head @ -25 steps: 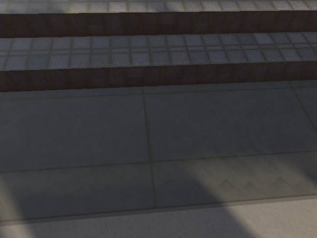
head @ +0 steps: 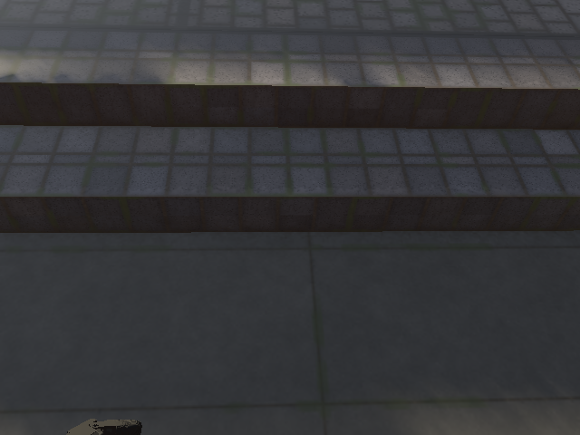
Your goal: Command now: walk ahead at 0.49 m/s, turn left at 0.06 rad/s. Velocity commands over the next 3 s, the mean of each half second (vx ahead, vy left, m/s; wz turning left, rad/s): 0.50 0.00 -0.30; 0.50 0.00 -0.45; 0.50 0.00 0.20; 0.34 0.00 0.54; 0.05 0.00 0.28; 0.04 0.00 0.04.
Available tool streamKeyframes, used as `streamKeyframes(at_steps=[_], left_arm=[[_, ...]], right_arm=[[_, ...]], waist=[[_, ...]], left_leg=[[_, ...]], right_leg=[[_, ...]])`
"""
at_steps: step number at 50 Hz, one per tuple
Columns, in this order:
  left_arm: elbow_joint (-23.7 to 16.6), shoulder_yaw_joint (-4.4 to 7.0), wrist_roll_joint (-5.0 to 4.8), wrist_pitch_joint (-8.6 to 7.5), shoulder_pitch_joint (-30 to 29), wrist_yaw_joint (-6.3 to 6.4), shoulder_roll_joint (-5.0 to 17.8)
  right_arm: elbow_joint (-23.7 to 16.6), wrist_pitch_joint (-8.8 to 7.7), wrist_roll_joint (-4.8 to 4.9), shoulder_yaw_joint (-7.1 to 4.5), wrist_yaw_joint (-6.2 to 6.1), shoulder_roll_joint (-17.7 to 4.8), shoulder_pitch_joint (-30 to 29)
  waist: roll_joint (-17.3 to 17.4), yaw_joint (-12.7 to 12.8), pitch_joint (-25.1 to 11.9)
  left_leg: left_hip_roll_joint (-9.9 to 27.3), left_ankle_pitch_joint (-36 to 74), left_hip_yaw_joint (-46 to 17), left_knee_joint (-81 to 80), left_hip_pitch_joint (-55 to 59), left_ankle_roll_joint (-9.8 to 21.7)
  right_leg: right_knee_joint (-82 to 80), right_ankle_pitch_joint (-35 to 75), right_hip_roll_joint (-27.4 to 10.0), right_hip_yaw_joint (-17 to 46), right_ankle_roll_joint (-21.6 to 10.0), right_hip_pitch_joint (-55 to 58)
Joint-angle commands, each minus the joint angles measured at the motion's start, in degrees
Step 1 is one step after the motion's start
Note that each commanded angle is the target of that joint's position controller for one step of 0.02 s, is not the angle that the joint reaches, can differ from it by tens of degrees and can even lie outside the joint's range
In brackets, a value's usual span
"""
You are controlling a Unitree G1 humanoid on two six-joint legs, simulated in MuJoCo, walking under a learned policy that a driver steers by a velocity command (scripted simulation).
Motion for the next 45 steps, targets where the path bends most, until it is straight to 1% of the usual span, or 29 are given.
streamKeyframes(at_steps=[1,3,4,5,6,7,8,9,10,11,12,13,15,18,21,25,26,27,28,29,30,31,32,33,34,36,38,42,45], left_arm=[[-6.9,0.07,-0.54,-1.55,-11.2,-1.18,3.0],[-7.3,0.0,-0.82,-1.84,-10.1,-1.93,3.2],[-6.9,0.38,-0.86,-1.79,-7.6,-1.98,4.0],[-6.1,1.06,-0.89,-1.58,-3.5,-1.82,5.4],[-4.0,2.09,-1.01,-1.4,4.9,-1.64,7.4],[-1.5,2.9,-0.49,-1.01,16.3,-1.28,9.6],[-0.1,4.31,0.66,-0.47,25.2,-1.06,15.0],[1.6,3.74,-0.21,0.09,25.8,-1.0,11.7],[0.5,3.14,-0.75,0.41,20.7,-0.39,8.8],[-1.4,2.56,-0.42,0.64,15.1,-0.15,7.1],[-2.3,1.99,-0.01,0.68,12.1,-0.43,5.8],[-3.1,1.74,0.45,0.62,10.7,-0.46,5.5],[-3.6,1.93,0.06,0.84,10.2,-0.44,6.0],[-3.6,2.94,-0.41,0.83,12.7,0.44,9.0],[-2.7,3.49,-1.22,1.5,17.3,1.14,9.9],[-2.5,3.47,-1.81,2.37,20.2,1.56,9.1],[-2.5,4.26,2.49,2.78,20.6,0.63,11.0],[-3.1,4.62,2.87,2.98,20.7,0.48,10.6],[-3.4,4.69,2.64,3.06,20.6,0.47,10.4],[-3.6,4.33,2.23,2.64,21.1,0.23,8.8],[-5.5,3.09,1.4,2.13,20.9,0.08,4.6],[-8.0,2.99,0.0,2.4,26.2,0.16,3.9],[-5.1,3.28,1.49,3.66,25.5,0.59,8.2],[-5.1,3.48,1.93,3.97,20.7,-0.06,8.3],[-5.7,3.33,1.93,4.14,18.3,-0.67,7.2],[-5.7,3.24,2.94,5.29,17.1,-1.72,6.2],[-6.2,3.13,2.89,6.01,16.4,-2.2,5.5],[-8.2,2.24,3.11,5.95,10.8,-2.72,3.6],[-9.6,1.24,2.92,5.51,5.5,-3.05,2.3]], right_arm=[[-0.2,0.19,-0.29,-1.99,-0.5,-8.2,4.9],[-0.4,0.58,-0.7,-2.08,-0.59,-8.8,3.9],[-0.7,0.71,-1.02,-2.13,-0.54,-9.4,2.9],[-1.0,0.99,-1.41,-2.2,-0.49,-10.0,2.5],[-1.5,1.45,-1.84,-2.1,-0.32,-10.4,0.9],[-2.8,1.28,-2.24,-1.7,-0.02,-10.4,-1.7],[-3.3,0.06,-2.68,-0.26,0.62,-5.2,3.6],[-2.2,-1.75,-1.5,0.37,1.54,-4.8,6.6],[-5.1,-3.35,0.51,-0.73,2.03,-10.0,-0.9],[-7.2,-4.1,1.08,-0.92,2.01,-11.3,-7.1],[-7.6,-4.17,0.12,-1.11,1.71,-10.7,-9.1],[-7.9,-3.71,-0.81,-1.51,1.31,-10.2,-8.3],[-8.7,-2.59,-1.43,-1.33,0.78,-7.8,-6.5],[-11.8,-1.84,-2.01,-0.84,-0.11,-6.5,-12.4],[-14.4,-1.96,-1.5,-0.19,-0.05,-5.0,-20.3],[-16.6,-2.25,-0.14,-1.21,0.45,-8.3,-24.0],[-16.2,-0.52,-3.47,-0.35,1.44,-7.3,-21.9],[-16.3,-0.22,-3.69,-0.58,1.61,-7.8,-20.3],[-15.7,-0.44,-3.51,-0.84,1.38,-8.6,-16.7],[-14.9,-1.23,-3.89,-1.51,0.82,-10.9,-11.4],[-14.7,-1.75,-4.85,-2.5,0.0,-15.6,-1.8],[-13.6,-0.59,-4.55,-4.3,-0.37,-21.3,-1.7],[-14.7,-0.02,-3.78,-3.63,0.06,-15.6,-4.2],[-15.1,-0.08,-3.3,-2.38,0.37,-10.9,-5.9],[-14.7,-0.04,-3.35,-1.79,0.62,-9.0,-7.5],[-13.2,-0.48,-2.84,-1.66,0.61,-8.4,-7.2],[-12.1,-1.31,-2.08,-1.9,1.01,-8.5,-5.5],[-9.4,-2.02,-1.76,-2.17,1.42,-8.4,-2.3],[-7.8,-1.91,-1.85,-2.29,1.77,-8.5,-1.7]], waist=[[5.6,-1.7,5.8],[6.1,-0.4,4.3],[7.2,1.0,1.8],[8.9,3.0,-1.7],[9.5,7.5,-6.5],[8.4,12.8,-13.3],[-5.7,11.7,-22.3],[-10.7,10.5,-25.0],[-6.7,10.4,-13.6],[-0.5,8.8,-6.3],[5.2,6.3,-1.4],[6.0,4.0,-0.4],[3.1,1.7,0.5],[0.9,2.9,1.6],[-0.5,6.3,0.7],[-2.3,7.1,-0.6],[-4.2,6.6,-1.2],[-4.1,6.1,-1.3],[-2.7,4.0,-2.0],[0.6,1.6,-4.7],[9.6,-2.3,-13.0],[26.0,1.6,-16.9],[14.1,1.8,-11.6],[7.1,0.9,-6.7],[5.7,1.8,-3.5],[9.4,2.9,-1.2],[9.6,3.4,-1.7],[8.7,3.1,0.1],[9.2,2.4,1.9]], left_leg=[[18.4,25.4,-6.4,-0.2,3.9,3.2],[19.1,35.9,-4.4,3.1,6.5,2.7],[18.7,47.0,-3.4,6.2,6.9,2.2],[18.3,59.2,-2.5,11.2,7.8,1.6],[16.7,66.8,-0.7,21.0,6.5,0.6],[15.4,59.5,-0.2,34.8,-4.1,-0.7],[6.2,26.3,2.3,59.7,-27.9,-5.9],[1.9,-14.1,-1.8,69.5,-41.6,-6.5],[6.3,-10.6,-4.5,70.4,-48.0,-4.6],[9.0,-5.6,-2.9,67.1,-47.9,-4.0],[10.3,-3.3,-1.5,62.6,-45.1,-4.1],[12.0,-1.7,-1.3,58.9,-41.4,-4.6],[13.0,-1.3,0.0,52.9,-37.6,-6.2],[11.7,7.2,2.9,39.0,-34.2,-8.8],[8.5,19.4,3.4,24.4,-28.5,-9.5],[7.6,18.4,0.2,16.7,-26.8,-9.1],[7.0,13.9,4.2,18.5,-25.2,-9.1],[7.0,10.7,3.5,17.1,-22.5,-8.4],[6.8,7.8,3.4,14.4,-17.3,-7.6],[10.3,4.8,0.0,12.6,-9.2,-5.9],[24.6,-4.3,-13.4,11.0,2.6,-3.1],[33.9,-10.6,-38.4,4.3,11.7,3.8],[32.8,-15.2,-36.4,4.5,7.5,4.0],[29.1,-12.3,-27.6,4.2,2.3,2.7],[26.3,-3.4,-19.7,2.6,-2.6,1.5],[22.5,8.1,-9.9,1.1,-6.5,0.5],[22.1,17.0,-5.4,0.6,-6.2,1.1],[22.2,20.7,0.0,-2.3,-5.5,2.8],[20.4,20.4,5.0,-3.5,-7.2,2.0]], right_leg=[[-2.9,-3.2,0.7,-1.3,-1.6,-5.9],[-3.9,-7.5,2.1,-2.9,-3.4,-2.6],[-3.4,-10.0,4.0,-4.5,-4.4,2.5],[-2.4,-12.7,6.2,-6.0,-5.6,8.3],[-4.0,-12.0,7.6,-6.4,-7.4,18.4],[-2.8,-8.8,1.8,0.9,-11.3,36.2],[-1.5,-9.6,-12.8,25.6,-21.4,61.0],[-11.4,-18.5,-18.4,45.0,-25.2,67.7],[-14.5,-26.8,-15.3,39.6,-20.6,59.4],[-16.8,-24.5,-13.0,31.4,-18.1,48.3],[-19.0,-18.2,-10.6,26.7,-16.9,38.5],[-20.3,-13.9,-8.6,23.4,-16.1,32.5],[-21.8,-9.5,-5.8,19.1,-16.0,25.4],[-22.1,-4.8,-2.4,12.9,-14.9,18.0],[-19.8,-8.7,0.1,11.5,-11.7,16.7],[-14.8,-16.4,-2.9,18.8,-9.9,24.5],[-12.0,-10.3,-1.9,18.3,-8.6,25.8],[-9.1,-9.2,-2.1,19.8,-7.5,25.9],[-5.3,-10.1,-1.0,20.3,-6.3,25.1],[3.2,-12.1,1.9,18.5,-5.0,22.6],[19.3,-24.6,5.4,11.9,-3.6,17.1],[32.1,-43.6,11.6,3.9,-2.5,0.8],[38.1,-40.4,5.7,4.6,-3.0,-4.1],[38.1,-35.0,4.3,4.7,-2.9,-3.4],[35.8,-31.5,2.8,4.4,-2.1,-1.7],[34.0,-29.2,1.3,2.9,-0.9,0.5],[34.2,-26.9,1.4,2.4,-0.4,0.2],[27.6,-21.2,1.3,3.0,0.3,-3.0],[16.6,-15.4,1.4,0.8,0.2,0.4]])
Next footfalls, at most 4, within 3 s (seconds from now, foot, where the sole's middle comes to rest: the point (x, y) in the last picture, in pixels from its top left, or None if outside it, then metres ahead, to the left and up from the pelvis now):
0.14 right None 0.28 -0.11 -0.78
0.58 left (247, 414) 0.55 0.06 -0.78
1.08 right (372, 362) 0.67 -0.25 -0.78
1.60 left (330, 276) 0.93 -0.18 -0.78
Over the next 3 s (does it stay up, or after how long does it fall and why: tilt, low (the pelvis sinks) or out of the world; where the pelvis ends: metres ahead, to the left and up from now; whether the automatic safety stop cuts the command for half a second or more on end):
stays up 1.13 -0.22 0.14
